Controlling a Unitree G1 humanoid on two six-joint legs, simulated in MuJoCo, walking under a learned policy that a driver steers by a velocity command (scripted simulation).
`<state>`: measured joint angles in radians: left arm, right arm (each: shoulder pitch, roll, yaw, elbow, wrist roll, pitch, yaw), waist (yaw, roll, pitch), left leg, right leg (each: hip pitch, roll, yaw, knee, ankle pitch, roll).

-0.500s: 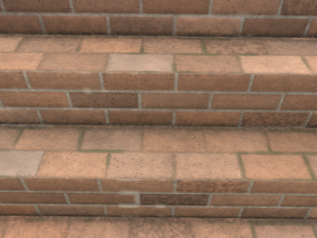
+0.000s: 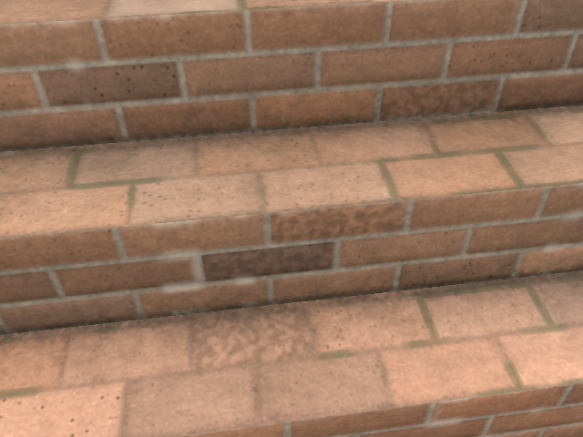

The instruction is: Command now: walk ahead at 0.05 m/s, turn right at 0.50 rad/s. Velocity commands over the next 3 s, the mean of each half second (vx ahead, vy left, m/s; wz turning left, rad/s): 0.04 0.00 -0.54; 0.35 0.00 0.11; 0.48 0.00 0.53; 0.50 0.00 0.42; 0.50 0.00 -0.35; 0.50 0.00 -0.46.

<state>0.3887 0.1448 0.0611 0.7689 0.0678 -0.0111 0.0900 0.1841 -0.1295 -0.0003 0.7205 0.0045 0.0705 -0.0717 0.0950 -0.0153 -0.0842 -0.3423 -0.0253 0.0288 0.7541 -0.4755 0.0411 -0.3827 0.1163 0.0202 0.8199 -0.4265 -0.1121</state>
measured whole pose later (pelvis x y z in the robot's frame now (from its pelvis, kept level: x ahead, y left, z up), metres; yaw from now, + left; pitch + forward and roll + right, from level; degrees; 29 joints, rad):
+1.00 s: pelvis -0.20 -0.20 -0.20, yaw -9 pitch +1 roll +4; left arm 0.42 0.09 0.04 1.03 0.01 -0.13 0.08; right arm 0.27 -0.15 -0.06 0.90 -0.04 0.05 -0.02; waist 0.01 0.04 -0.13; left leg -0.93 -0.16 -0.04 2.04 0.04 0.05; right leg -0.43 0.05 -0.07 0.61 -0.22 -0.10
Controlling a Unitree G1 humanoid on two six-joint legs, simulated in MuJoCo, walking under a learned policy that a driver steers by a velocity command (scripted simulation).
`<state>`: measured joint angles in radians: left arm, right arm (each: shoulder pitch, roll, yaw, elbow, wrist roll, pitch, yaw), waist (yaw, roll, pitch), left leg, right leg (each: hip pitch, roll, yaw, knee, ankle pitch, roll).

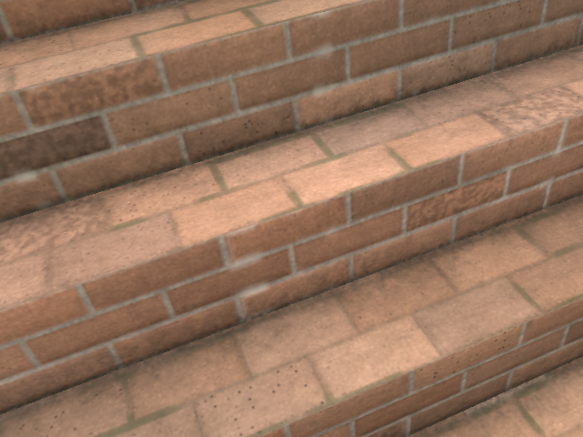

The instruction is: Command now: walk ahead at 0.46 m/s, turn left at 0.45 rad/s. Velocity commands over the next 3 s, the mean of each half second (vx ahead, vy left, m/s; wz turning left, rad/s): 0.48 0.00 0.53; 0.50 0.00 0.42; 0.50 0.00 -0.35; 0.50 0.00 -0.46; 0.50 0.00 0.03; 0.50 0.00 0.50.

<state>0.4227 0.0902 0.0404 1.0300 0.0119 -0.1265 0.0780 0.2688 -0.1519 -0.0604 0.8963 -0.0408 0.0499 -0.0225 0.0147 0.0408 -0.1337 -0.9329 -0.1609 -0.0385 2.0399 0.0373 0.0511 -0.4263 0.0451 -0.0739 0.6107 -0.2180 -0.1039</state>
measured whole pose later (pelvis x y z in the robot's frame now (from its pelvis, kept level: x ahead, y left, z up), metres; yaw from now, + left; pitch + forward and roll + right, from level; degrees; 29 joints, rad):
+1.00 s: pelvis -0.16 -0.02 -0.23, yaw +28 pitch +2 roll +0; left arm 0.03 0.05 -0.04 0.57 0.04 -0.05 0.06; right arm 0.38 -0.16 -0.03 0.90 -0.04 -0.10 -0.01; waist -0.02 -0.02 -0.07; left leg -0.38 -0.08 0.05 0.72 -0.38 0.10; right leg -1.30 0.09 0.09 2.46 -0.11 -0.05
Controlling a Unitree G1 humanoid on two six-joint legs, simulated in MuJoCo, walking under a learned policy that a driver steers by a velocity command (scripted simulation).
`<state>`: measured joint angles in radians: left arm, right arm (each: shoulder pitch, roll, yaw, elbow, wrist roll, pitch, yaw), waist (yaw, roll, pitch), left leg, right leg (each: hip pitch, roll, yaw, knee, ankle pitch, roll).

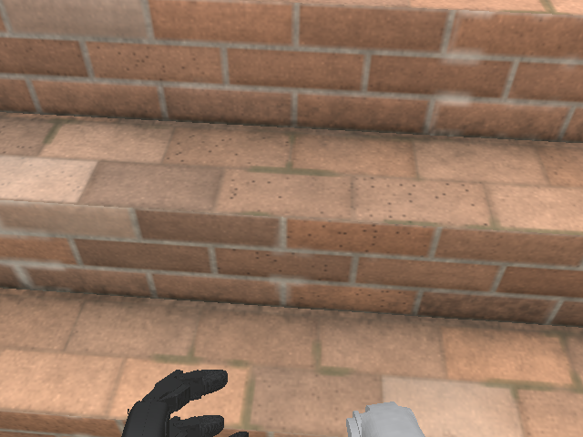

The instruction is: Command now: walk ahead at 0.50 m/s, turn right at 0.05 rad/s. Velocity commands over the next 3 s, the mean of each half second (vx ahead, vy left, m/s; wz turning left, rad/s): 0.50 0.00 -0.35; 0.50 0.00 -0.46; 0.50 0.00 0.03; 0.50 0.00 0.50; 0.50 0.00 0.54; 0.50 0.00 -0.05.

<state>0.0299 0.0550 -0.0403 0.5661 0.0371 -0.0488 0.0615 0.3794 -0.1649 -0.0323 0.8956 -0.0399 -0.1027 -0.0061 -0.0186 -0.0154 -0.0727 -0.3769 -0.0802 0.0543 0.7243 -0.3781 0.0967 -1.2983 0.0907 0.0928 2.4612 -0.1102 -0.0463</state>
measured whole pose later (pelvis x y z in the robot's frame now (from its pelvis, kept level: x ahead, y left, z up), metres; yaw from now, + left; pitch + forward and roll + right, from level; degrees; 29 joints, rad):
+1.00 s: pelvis +0.29 -0.18 +0.28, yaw -24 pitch +5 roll +5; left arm 0.52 0.06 0.04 1.01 -0.02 -0.11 0.07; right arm -0.17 0.03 0.10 0.58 0.01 -0.02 -0.02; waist 0.09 -0.02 0.02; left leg -1.20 -0.04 0.20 1.70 -0.40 0.14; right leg -0.04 0.02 0.12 0.17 -0.01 -0.13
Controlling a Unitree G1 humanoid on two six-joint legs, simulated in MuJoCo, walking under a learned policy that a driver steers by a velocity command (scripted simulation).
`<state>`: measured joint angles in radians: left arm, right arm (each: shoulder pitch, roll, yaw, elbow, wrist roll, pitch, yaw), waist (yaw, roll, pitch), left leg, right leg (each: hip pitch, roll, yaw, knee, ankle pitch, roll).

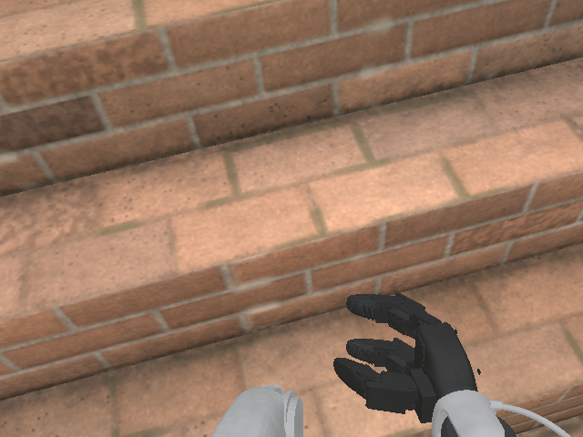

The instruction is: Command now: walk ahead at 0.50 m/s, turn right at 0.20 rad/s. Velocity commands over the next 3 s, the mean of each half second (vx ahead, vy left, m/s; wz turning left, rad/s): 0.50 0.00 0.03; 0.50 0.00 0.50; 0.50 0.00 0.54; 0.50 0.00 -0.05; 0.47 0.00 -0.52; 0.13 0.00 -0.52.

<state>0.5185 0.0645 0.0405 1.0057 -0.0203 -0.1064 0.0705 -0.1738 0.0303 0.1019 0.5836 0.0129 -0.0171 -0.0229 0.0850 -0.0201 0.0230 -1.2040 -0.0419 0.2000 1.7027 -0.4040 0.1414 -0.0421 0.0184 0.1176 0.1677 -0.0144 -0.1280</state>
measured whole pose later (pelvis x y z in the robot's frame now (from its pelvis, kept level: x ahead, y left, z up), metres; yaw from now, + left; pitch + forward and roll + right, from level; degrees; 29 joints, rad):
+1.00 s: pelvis +0.09 -0.11 +0.04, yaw +16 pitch +2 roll -2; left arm 0.01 0.16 0.02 0.66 0.06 -0.08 0.03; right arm 0.29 -0.24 -0.08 0.67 -0.06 0.01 -0.04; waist -0.09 0.02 -0.09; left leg -0.29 0.04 0.15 0.83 0.14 0.20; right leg -0.71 -0.23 -0.26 1.48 -0.70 -0.04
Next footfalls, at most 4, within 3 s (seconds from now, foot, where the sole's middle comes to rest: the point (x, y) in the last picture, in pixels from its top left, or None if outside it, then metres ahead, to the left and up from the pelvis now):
0.08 left None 0.17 0.09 -0.59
0.48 right None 0.17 -0.22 -0.59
1.02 left None -0.02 -0.06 -0.76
1.46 left None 0.10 0.11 -0.59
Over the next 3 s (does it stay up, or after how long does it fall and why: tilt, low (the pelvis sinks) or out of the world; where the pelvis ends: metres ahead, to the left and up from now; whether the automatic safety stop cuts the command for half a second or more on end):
stays up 0.39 0.25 0.52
